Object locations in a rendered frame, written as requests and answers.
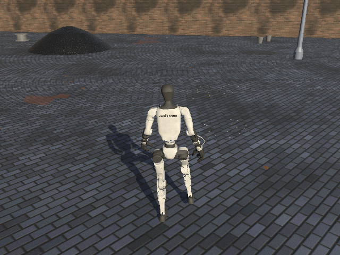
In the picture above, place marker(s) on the right robot upper arm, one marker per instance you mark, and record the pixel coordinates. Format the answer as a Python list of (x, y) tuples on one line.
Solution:
[(188, 120)]

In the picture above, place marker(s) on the left robot foot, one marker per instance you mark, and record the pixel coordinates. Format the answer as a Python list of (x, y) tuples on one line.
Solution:
[(162, 217)]

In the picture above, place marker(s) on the humanoid robot torso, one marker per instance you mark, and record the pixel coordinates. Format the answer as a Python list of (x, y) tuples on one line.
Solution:
[(169, 126)]

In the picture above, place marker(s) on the left robot forearm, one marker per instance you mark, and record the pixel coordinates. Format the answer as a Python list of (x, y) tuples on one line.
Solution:
[(144, 138)]

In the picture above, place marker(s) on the left robot upper arm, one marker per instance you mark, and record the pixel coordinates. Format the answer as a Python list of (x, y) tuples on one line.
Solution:
[(149, 120)]

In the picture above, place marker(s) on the robot right hand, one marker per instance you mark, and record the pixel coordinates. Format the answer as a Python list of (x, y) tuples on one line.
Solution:
[(200, 153)]

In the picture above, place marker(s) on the robot left hand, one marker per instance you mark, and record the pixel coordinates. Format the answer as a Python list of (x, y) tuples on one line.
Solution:
[(143, 146)]

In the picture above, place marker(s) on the right robot forearm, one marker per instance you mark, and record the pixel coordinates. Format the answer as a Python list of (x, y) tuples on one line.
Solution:
[(196, 141)]

